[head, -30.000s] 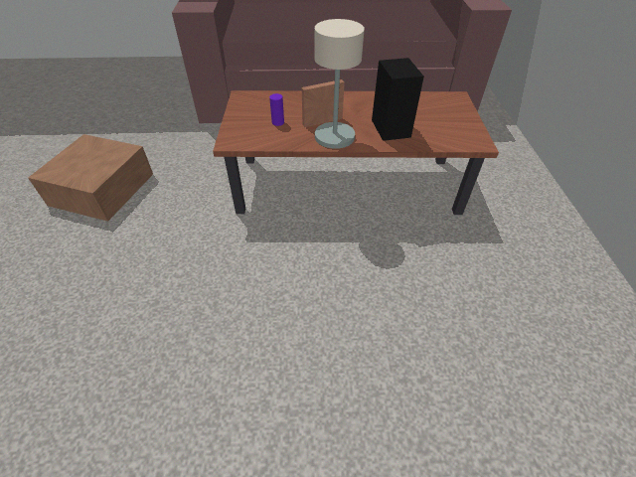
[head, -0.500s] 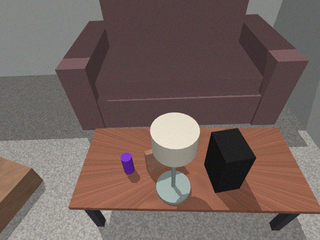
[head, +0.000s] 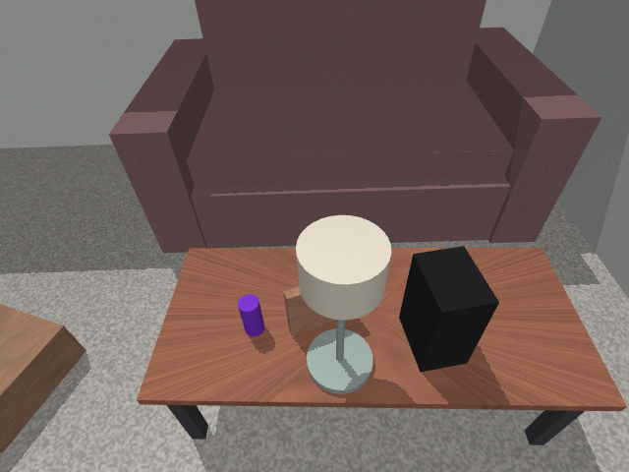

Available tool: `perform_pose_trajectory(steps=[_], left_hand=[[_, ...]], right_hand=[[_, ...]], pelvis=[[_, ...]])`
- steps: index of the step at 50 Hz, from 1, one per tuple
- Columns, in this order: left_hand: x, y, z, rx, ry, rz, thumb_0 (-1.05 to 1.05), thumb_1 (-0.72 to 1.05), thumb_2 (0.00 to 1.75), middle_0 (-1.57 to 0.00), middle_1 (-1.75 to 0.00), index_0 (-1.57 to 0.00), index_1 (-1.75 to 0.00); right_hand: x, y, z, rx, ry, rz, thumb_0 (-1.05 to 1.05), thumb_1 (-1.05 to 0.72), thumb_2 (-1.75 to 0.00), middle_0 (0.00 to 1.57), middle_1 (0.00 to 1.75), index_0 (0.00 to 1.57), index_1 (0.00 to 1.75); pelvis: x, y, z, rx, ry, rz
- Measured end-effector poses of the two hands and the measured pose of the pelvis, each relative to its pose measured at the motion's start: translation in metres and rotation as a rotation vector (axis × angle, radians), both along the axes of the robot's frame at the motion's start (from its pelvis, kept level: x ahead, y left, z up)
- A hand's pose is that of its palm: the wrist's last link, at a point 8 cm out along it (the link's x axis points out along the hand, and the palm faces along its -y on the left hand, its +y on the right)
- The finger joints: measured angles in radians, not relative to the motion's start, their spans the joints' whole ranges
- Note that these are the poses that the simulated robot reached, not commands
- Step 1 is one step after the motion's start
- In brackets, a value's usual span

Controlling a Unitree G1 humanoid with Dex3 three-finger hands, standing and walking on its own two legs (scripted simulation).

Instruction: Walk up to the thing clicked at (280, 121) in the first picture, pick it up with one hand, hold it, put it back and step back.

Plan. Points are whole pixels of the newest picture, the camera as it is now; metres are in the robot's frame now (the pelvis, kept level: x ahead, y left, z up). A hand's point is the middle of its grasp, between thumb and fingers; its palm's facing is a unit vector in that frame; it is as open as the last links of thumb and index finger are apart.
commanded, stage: home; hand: left
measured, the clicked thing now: (251, 316) +0.59 +0.19 -0.36
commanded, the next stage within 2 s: stand in 0.32 s
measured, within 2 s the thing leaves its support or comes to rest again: neither
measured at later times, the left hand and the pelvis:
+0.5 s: hand out of the picture +0.10 +0.25 -0.15, palm faces -0.05 -0.93 -0.37, open 17.4 cm; pelvis +0.03 +0.00 +0.00, yaw +0 degrees
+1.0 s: hand out of the picture +0.11 +0.24 -0.15, palm faces -0.05 -0.93 -0.35, open 7.9 cm; pelvis +0.03 -0.01 +0.00, yaw -1 degrees
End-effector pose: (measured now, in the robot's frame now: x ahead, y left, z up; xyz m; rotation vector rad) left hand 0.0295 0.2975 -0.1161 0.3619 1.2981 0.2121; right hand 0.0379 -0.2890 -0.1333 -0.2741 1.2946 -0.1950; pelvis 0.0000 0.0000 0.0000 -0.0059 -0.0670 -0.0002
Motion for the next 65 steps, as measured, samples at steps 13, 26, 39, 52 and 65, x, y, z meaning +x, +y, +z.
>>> perform_pose_trajectory(steps=[13, 26, 39, 52, 65], left_hand=[[0.026, -0.004, -0.001, -0.018, -0.013, -0.019, -0.01, -0.55, 0.05, -0.05, -0.06, -0.06, -0.06], [0.065, -0.009, 0.005, -0.014, -0.068, -0.024, -0.01, -0.52, 0.08, -0.09, -0.09, -0.09, -0.09], [0.080, -0.015, 0.007, -0.019, -0.092, -0.028, -0.01, 0.20, 0.70, -0.19, -0.28, -0.19, -0.28], [0.071, -0.019, 0.003, -0.030, -0.069, -0.025, 0.00, 0.82, 0.88, -0.20, -0.30, -0.21, -0.30], [0.069, -0.019, 0.004, -0.028, -0.062, -0.025, 0.00, 0.90, 0.89, -0.20, -0.30, -0.21, -0.30]], right_hand=[[0.010, 0.000, 0.001, 0.000, 0.009, -0.005, 0.00, -0.90, -0.90, 0.21, 0.30, 0.21, 0.30], [0.046, -0.004, 0.005, -0.003, -0.047, 0.004, 0.00, -0.90, -0.90, 0.21, 0.30, 0.21, 0.30], [0.060, -0.014, 0.010, -0.017, -0.066, 0.003, 0.00, -0.90, -0.90, 0.20, 0.30, 0.20, 0.30], [0.050, -0.020, 0.012, -0.021, -0.045, -0.009, 0.00, -0.90, -0.90, 0.20, 0.30, 0.20, 0.30], [0.043, -0.021, 0.010, -0.018, -0.033, -0.013, 0.00, -0.90, -0.90, 0.20, 0.30, 0.20, 0.30]], pelvis=[[0.010, 0.000, 0.001, 0.006, 0.018, -0.003], [0.027, -0.004, 0.003, 0.012, 0.017, -0.006], [0.031, -0.010, 0.004, 0.010, 0.016, -0.008], [0.029, -0.014, 0.004, 0.009, 0.014, -0.012], [0.029, -0.016, 0.004, 0.010, 0.014, -0.015]])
